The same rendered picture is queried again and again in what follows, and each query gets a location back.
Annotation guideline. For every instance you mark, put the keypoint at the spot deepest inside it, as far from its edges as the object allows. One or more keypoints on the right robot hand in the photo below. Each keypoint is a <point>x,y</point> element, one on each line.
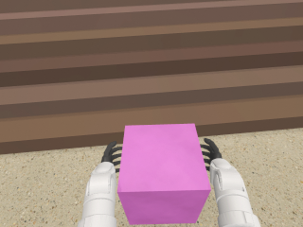
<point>212,154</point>

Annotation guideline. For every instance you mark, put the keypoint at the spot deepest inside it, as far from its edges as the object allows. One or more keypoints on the left robot hand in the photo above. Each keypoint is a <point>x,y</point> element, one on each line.
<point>109,157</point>

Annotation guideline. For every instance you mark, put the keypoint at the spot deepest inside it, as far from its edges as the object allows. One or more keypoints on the carton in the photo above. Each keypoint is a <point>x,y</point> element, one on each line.
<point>162,176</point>

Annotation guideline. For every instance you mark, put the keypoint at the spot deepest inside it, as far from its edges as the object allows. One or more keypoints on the left robot forearm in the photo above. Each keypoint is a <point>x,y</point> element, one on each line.
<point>100,198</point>

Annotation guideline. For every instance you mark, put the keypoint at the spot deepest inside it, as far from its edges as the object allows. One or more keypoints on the right robot forearm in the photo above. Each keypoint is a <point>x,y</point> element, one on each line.
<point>231,196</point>

